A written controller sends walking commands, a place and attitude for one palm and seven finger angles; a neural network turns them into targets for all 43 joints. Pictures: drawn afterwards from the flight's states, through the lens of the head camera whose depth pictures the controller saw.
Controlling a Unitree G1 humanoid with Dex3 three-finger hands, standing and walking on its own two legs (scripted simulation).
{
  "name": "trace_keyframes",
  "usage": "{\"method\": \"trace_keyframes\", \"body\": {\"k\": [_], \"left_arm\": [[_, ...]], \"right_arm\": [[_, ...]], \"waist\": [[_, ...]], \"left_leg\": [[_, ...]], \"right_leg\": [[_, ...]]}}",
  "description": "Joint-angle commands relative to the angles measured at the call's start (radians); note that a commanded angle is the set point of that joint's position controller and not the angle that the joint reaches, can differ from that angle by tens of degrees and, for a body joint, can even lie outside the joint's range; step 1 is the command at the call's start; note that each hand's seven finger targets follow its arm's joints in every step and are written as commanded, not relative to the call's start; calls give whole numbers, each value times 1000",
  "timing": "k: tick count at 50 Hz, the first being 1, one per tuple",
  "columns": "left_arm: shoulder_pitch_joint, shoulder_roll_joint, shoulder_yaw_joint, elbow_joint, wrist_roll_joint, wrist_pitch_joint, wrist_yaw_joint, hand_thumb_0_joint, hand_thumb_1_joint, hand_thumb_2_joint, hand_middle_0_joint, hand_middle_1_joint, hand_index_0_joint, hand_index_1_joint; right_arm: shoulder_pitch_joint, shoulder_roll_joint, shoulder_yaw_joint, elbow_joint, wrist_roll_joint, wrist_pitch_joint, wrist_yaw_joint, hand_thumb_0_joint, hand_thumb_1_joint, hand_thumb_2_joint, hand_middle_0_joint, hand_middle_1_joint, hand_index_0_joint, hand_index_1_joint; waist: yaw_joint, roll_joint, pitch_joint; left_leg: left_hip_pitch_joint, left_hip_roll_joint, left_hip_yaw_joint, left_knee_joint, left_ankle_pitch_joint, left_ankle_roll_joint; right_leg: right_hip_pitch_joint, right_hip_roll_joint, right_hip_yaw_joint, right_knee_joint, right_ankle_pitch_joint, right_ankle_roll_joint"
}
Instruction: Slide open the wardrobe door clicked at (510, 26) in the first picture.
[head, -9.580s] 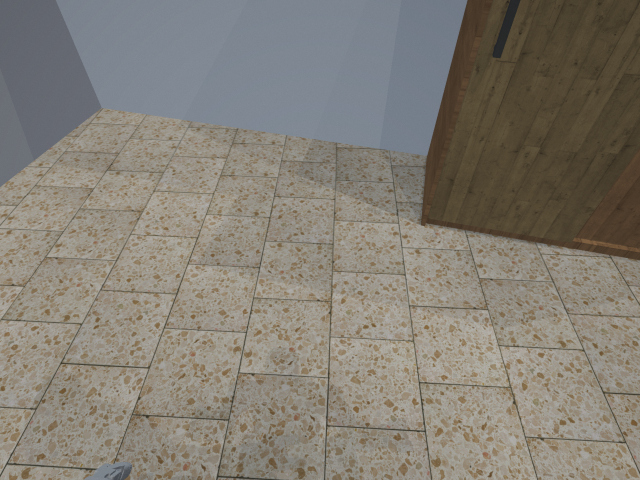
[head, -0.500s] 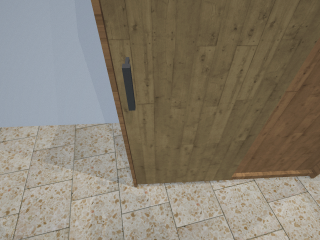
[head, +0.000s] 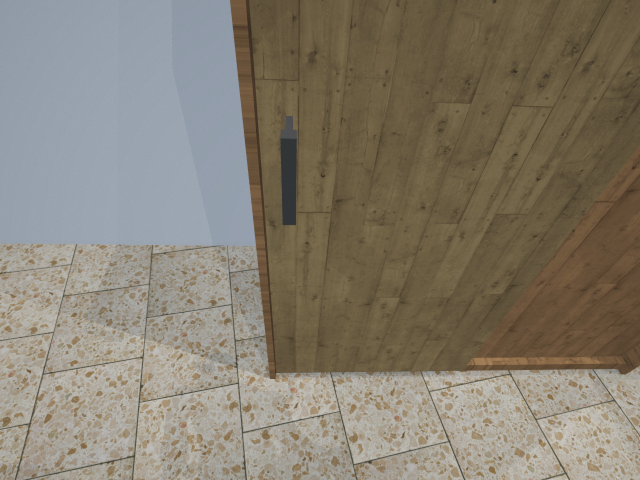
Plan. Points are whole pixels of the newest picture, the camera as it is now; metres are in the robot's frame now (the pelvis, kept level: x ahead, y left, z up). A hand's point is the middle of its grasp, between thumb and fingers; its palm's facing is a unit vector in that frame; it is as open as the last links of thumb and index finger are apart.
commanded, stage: come to a stop and stand still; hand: left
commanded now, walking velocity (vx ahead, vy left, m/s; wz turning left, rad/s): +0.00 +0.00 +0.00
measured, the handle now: (289, 172) +0.52 +0.09 +0.10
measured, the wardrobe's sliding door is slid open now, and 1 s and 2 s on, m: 0.00 0.00 0.00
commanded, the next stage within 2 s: look again from close up in 0.04 s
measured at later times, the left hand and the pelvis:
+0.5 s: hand out of the picture +0.00 +0.20 -0.17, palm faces -0.01 -0.97 -0.24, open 7.4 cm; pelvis +0.00 +0.00 +0.01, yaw +0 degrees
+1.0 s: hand out of the picture +0.02 +0.19 -0.17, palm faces -0.04 -0.97 -0.25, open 7.4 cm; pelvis +0.00 -0.01 +0.01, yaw -1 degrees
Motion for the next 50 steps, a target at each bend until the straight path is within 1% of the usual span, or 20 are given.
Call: {"method": "trace_keyframes", "body": {"k": [1, 3, 5, 8, 11, 15, 17, 19, 21, 25, 27, 30, 31, 32, 34, 39, 44, 48, 49, 50], "left_arm": [[73, 117, 19, -35, -3, -8, 1, 0, 900, 900, -200, -300, -200, -300], [61, 127, 21, -34, -2, -8, -1, 0, 900, 900, -200, -300, -200, -300], [57, 128, 18, -29, -3, -5, -3, 0, 900, 900, -200, -300, -200, -300], [50, 144, 18, -24, -2, -8, -4, 0, 900, 900, -200, -300, -200, -300], [48, 149, 17, -18, -1, -7, -6, 0, 900, 900, -200, -300, -200, -300], [43, 159, 16, -5, -3, -6, -9, 0, 900, 900, -200, -300, -200, -300], [45, 165, 16, -2, -3, -9, -9, 0, 900, 900, -200, -300, -200, -300], [32, 167, 15, 1, -3, -8, -10, 0, 900, 900, -200, -300, -200, -300], [36, 170, 14, 6, -2, -9, -11, 0, 900, 900, -200, -300, -200, -300], [28, 172, 11, 10, -4, -8, -13, 0, 900, 900, -200, -300, -200, -300], [27, 179, 11, 13, -4, -12, -12, 0, 900, 900, -200, -300, -200, -300], [17, 178, 11, 13, -6, -11, -13, 0, 900, 900, -200, -300, -200, -300], [21, 181, 11, 14, -4, -13, -12, 0, 900, 900, -200, -300, -200, -300], [18, 182, 12, 15, -4, -13, -12, 0, 900, 900, -200, -300, -200, -300], [11, 182, 12, 16, -5, -11, -13, 0, 900, 900, -200, -300, -200, -300], [9, 181, 11, 20, -6, -12, -13, 0, 900, 900, -200, -300, -200, -300], [4, 182, 11, 21, -7, -13, -14, 0, 900, 900, -200, -300, -200, -300], [2, 185, 14, 20, -7, -15, -13, 0, 900, 900, -200, -300, -200, -300], [56, 85, -6, 35, 6, -24, 33, 0, 900, 900, -200, -300, -200, -300], [-670, 431, 267, -1461, -169, -234, 41, 0, 877, 890, -202, -315, -202, -315]], "right_arm": [[17, -156, -28, -44, 6, -21, -6, 0, -900, -900, 200, 300, 200, 300], [3, -166, -31, -43, 6, -21, -5, 0, -900, -900, 200, 300, 200, 300], [-7, -172, -31, -41, 6, -17, -3, 0, -900, -900, 200, 300, 200, 300], [-15, -180, -31, -35, 8, -18, -2, 0, -900, -900, 200, 300, 200, 300], [-26, -186, -31, -27, 8, -17, -1, 0, -900, -900, 200, 300, 200, 300], [-37, -201, -31, -20, 7, -17, 0, 0, -900, -900, 200, 300, 200, 300], [-43, -201, -30, -14, 9, -18, 1, 0, -900, -900, 200, 300, 200, 300], [-42, -207, -31, -11, 8, -16, 1, 0, -900, -900, 200, 300, 200, 300], [-46, -204, -28, -6, 9, -16, 2, 0, -900, -900, 200, 300, 200, 300], [-52, -212, -29, -1, 8, -13, 3, 0, -900, -900, 200, 300, 200, 300], [-51, -214, -28, 3, 8, -15, 3, 0, -900, -900, 200, 300, 200, 300], [-51, -214, -27, 9, 8, -14, 3, 0, -900, -900, 200, 300, 200, 300], [-53, -212, -27, 12, 9, -14, 3, 0, -900, -900, 200, 300, 200, 300], [-56, -214, -27, 12, 8, -15, 3, 0, -900, -900, 200, 300, 200, 300], [-52, -216, -27, 17, 8, -14, 4, 0, -900, -900, 200, 300, 200, 300], [-55, -213, -25, 22, 8, -15, 2, 0, -900, -900, 200, 300, 200, 300], [-55, -213, -25, 28, 8, -14, 3, 0, -900, -900, 200, 300, 200, 300], [-54, -214, -23, 30, 8, -18, 1, 0, -900, -900, 200, 300, 200, 300], [-45, -164, -18, -23, 15, -16, 5, 0, -900, -900, 200, 300, 200, 300], [-3, -300, -71, -355, 66, -140, -33, 0, -900, -900, 200, 300, 200, 300]], "waist": [[11, 47, -6], [8, 38, 3], [6, 38, 23], [5, 31, 8], [8, 41, 19], [6, 53, 11], [9, 38, 4], [5, 28, 15], [10, 31, 22], [6, 31, 38], [7, 15, 12], [4, 23, 21], [9, 27, 21], [5, 21, 19], [5, 39, 22], [7, 29, 27], [5, 18, 18], [8, 19, -9], [-6, 79, 56], [-100, 229, -424]], "left_leg": [[91, 126, -151, -118, 148, 23], [91, 124, -148, -124, 131, 20], [86, 125, -151, -143, 74, 17], [100, 122, -146, -136, 113, 16], [97, 127, -150, -154, 88, 17], [111, 129, -153, -171, 70, 13], [118, 126, -144, -162, 94, 13], [117, 127, -150, -175, 71, 10], [115, 126, -145, -174, 77, 10], [114, 126, -147, -194, 32, 4], [131, 124, -136, -172, 89, 4], [135, 126, -137, -181, 74, 1], [132, 126, -133, -173, 97, 3], [136, 126, -131, -173, 103, 1], [132, 127, -137, -185, 80, 0], [135, 128, -132, -183, 98, -2], [147, 129, -124, -179, 107, -5], [162, 132, -117, -165, 170, -4], [126, 128, -72, 3, 210, -31], [406, 7, -76, -76, 305, -21]], "right_leg": [[-66, -65, 58, -96, 150, -45], [-75, -70, 63, -103, 139, -44], [-92, -71, 66, -114, 108, -43], [-79, -76, 72, -117, 141, -43], [-79, -76, 69, -128, 121, -43], [-82, -79, 71, -134, 111, -43], [-73, -86, 76, -142, 130, -44], [-83, -84, 79, -148, 107, -45], [-79, -86, 79, -157, 115, -44], [-100, -87, 87, -166, 84, -46], [-83, -92, 90, -165, 126, -46], [-94, -91, 92, -172, 105, -46], [-84, -92, 94, -175, 127, -46], [-87, -92, 95, -172, 131, -47], [-88, -89, 95, -172, 109, -46], [-88, -89, 101, -177, 127, -47], [-90, -90, 105, -182, 131, -48], [-67, -92, 106, -173, 190, -47], [-113, -114, 131, -194, 301, -28], [-104, -4, -6, -53, 410, -51]]}}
